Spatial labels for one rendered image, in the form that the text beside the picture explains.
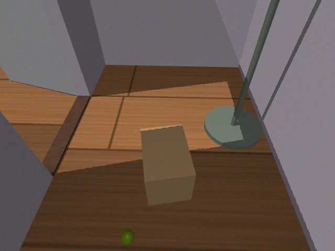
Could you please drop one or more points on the coat stand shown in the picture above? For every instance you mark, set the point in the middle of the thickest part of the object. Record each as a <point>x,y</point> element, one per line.
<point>232,126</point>

